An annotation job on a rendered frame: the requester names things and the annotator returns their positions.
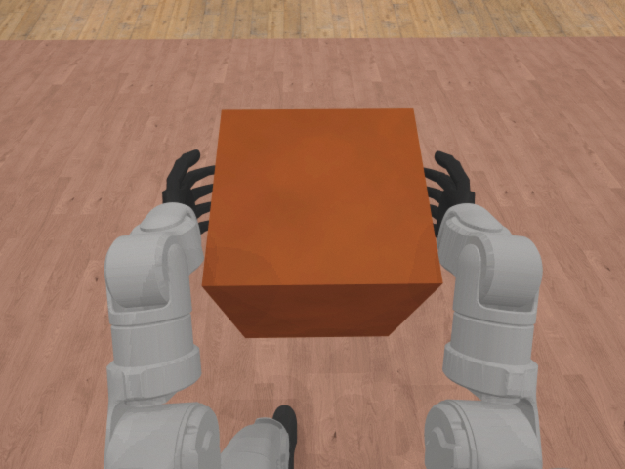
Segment left robot forearm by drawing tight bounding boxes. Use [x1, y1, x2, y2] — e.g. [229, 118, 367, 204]
[104, 202, 204, 469]

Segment right robot forearm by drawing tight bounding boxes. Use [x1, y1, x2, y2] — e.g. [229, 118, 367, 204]
[437, 203, 543, 468]

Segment robot right upper arm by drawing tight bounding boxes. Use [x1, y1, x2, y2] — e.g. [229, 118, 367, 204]
[424, 400, 567, 469]

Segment left robot shin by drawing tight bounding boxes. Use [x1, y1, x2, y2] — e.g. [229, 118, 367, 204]
[254, 417, 287, 433]

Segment carton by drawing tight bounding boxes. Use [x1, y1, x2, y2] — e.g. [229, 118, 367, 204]
[202, 108, 443, 338]

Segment right robot hand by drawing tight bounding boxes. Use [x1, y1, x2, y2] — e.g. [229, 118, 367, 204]
[424, 151, 475, 240]

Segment robot left upper arm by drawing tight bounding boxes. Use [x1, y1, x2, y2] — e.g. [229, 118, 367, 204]
[105, 402, 222, 469]

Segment left robot hand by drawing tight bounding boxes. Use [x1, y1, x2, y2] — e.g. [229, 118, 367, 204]
[162, 149, 215, 234]

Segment left robot foot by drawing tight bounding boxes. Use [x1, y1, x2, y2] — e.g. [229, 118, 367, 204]
[272, 405, 297, 469]

